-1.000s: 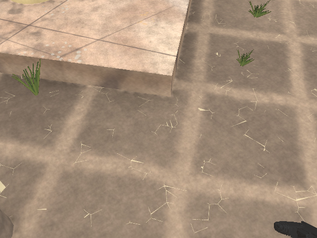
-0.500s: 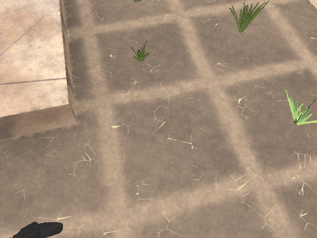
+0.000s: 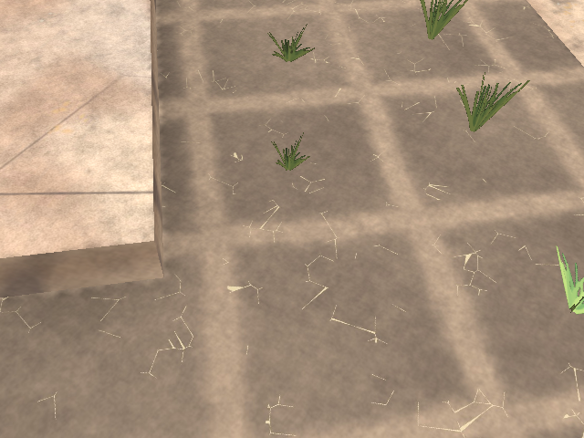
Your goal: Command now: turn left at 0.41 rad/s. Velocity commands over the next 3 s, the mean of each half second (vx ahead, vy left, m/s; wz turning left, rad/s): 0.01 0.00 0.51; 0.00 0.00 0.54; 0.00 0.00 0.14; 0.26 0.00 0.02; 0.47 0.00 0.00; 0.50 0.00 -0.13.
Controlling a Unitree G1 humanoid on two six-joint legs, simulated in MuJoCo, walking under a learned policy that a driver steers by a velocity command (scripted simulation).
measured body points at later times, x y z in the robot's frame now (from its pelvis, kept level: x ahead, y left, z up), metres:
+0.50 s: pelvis -0.01 +0.04 +0.00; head +0.03 +0.06 +0.45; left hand +0.04 +0.36 -0.11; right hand +0.25 -0.17 -0.08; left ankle -0.03 +0.14 -0.73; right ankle +0.01 -0.11 -0.72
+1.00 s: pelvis +0.00 +0.03 +0.00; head +0.04 +0.04 +0.45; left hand -0.01 +0.36 -0.08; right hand +0.30 -0.11 -0.08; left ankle -0.03 +0.14 -0.72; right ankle +0.07 -0.07 -0.73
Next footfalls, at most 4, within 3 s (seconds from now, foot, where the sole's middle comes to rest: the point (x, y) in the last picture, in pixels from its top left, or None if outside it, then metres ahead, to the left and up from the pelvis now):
0.48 left None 0.01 0.15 -0.77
0.96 right None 0.11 -0.04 -0.77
1.28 left None -0.07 0.16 -0.77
2.28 left None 0.29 0.39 -0.77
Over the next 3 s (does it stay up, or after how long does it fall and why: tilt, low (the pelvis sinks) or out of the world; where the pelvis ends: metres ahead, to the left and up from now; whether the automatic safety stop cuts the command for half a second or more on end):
stays up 0.53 0.39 0.02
